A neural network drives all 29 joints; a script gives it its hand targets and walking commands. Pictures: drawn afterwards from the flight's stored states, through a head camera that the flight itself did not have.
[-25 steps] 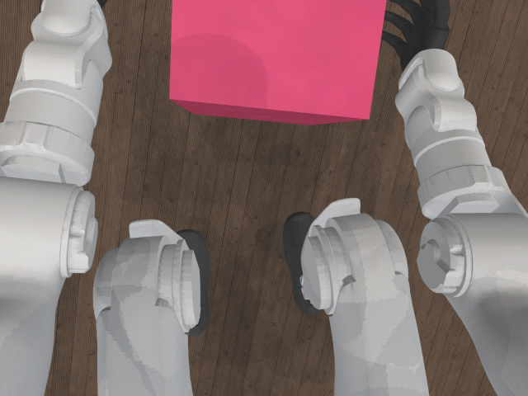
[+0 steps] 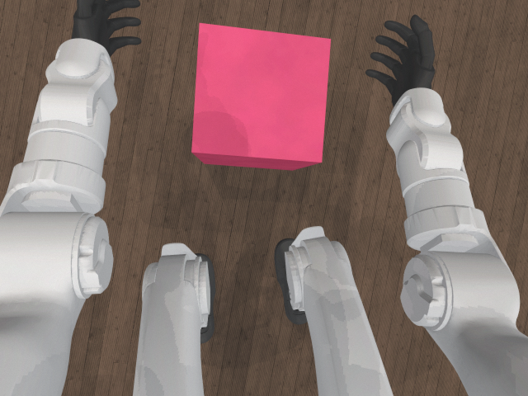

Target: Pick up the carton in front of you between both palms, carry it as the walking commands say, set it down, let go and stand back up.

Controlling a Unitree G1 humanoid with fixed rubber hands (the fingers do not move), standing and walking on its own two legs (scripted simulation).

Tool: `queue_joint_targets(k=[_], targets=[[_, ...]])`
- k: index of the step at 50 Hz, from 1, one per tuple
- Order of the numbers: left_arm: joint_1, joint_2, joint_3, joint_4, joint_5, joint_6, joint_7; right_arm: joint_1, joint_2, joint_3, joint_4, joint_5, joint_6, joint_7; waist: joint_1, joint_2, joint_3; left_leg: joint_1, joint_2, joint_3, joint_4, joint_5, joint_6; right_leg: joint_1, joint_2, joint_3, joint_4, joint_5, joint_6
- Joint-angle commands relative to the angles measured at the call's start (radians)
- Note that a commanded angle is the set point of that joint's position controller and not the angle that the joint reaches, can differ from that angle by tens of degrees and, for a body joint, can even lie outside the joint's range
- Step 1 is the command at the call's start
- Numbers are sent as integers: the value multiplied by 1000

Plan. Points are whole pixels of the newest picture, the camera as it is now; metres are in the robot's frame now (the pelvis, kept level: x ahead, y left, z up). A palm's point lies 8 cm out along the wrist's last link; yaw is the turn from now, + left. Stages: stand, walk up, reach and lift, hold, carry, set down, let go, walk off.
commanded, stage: set down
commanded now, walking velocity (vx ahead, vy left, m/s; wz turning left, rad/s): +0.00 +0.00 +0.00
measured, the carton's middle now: (256, 112) +0.53 -0.04 -0.35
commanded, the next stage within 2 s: let go in 0.48 s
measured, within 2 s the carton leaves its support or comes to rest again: neither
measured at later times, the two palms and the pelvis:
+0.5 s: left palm out of the picture +0.56 +0.17 +0.04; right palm (521, 36) +0.49 -0.23 +0.04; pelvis +0.02 +0.00 +0.14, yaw +1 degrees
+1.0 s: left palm out of the picture +0.42 +0.20 +0.15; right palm out of the picture +0.38 -0.24 +0.16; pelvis +0.09 -0.01 +0.25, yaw +2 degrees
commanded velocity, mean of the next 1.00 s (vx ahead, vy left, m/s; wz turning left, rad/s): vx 0.00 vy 0.00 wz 0.00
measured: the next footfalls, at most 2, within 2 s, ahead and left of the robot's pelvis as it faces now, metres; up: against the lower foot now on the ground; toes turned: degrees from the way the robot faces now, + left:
none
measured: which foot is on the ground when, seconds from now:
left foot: down 0.00-1.00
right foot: down 0.00-1.00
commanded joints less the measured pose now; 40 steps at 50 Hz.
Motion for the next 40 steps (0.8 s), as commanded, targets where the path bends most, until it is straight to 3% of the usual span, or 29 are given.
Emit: queue_joint_targets(k=[1, 7, 23, 27, 34, 40], targets=[[-256, 104, 16, -167, 11, 2, -2, -172, -131, -16, -158, 3, -4, 6, -36, 128, -1162, 712, -36, 48, -218, 279, -5, 605, 29, -94, -205, 347, 41], [-210, 87, 27, -218, 23, 25, -14, -122, -127, -23, -187, 2, 13, 26, -36, 134, -1167, 832, -38, 40, -327, 346, -10, 649, 32, -94, -316, 387, 41], [-105, 34, 77, -152, 84, -4, -49, -25, -79, -75, -148, -73, -19, 76, -35, 105, -1028, 1009, -28, 8, -652, 416, -15, 834, 16, -70, -640, 445, 46], [-28, 1, 111, -149, 122, -15, -43, 35, -62, -74, -145, -110, -33, 97, -18, 94, -1037, 1078, -25, 6, -725, 455, -19, 907, 15, -69, -704, 468, 44], [295, -119, 134, -330, 182, -20, 32, 320, -99, -33, -240, -188, -51, 173, -3, 72, -1107, 1337, -22, -10, -862, 608, -34, 1120, 18, -62, -825, 561, 13], [529, -156, 92, -515, 153, -53, 58, 526, -117, 55, -318, -175, -72, 226, 4, 26, -891, 1336, -15, 1, -995, 505, -33, 1354, -7, -15, -945, 553, -4]])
